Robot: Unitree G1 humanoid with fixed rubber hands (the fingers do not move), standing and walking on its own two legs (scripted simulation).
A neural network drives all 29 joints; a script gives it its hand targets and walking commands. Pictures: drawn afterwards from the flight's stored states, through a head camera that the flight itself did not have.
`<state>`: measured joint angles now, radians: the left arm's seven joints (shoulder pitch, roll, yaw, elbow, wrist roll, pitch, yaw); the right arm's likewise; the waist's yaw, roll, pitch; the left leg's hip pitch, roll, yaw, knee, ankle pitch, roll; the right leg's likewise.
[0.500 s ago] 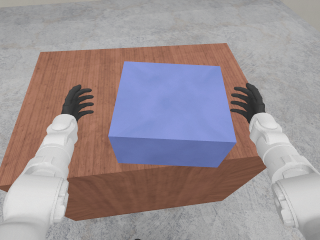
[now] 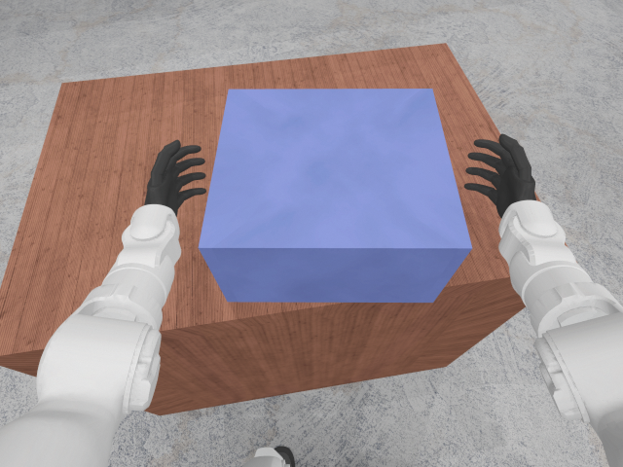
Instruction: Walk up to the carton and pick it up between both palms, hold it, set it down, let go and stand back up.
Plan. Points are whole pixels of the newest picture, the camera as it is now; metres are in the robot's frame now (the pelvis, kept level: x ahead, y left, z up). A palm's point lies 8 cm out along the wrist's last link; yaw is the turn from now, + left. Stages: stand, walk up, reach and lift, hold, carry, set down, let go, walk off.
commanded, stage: reach and lift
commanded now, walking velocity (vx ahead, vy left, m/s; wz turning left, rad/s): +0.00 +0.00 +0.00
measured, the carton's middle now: (330, 195) +0.49 +0.03 +0.02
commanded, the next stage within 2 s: none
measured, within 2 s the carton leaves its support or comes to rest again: neither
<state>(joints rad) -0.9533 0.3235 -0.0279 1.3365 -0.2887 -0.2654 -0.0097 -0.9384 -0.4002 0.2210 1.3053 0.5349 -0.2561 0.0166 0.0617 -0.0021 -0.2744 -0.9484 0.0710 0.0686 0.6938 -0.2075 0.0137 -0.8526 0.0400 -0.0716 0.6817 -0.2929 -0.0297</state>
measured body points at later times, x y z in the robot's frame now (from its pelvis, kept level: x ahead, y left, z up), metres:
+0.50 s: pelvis +0.01 +0.00 +0.00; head +0.12 +0.01 +0.44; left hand +0.45 +0.23 +0.03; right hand +0.48 -0.16 +0.04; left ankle +0.05 +0.11 -0.70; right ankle +0.00 -0.10 -0.70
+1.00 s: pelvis +0.01 +0.00 +0.00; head +0.11 +0.01 +0.44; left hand +0.45 +0.23 +0.03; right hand +0.48 -0.16 +0.04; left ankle +0.05 +0.11 -0.70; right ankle +0.00 -0.10 -0.70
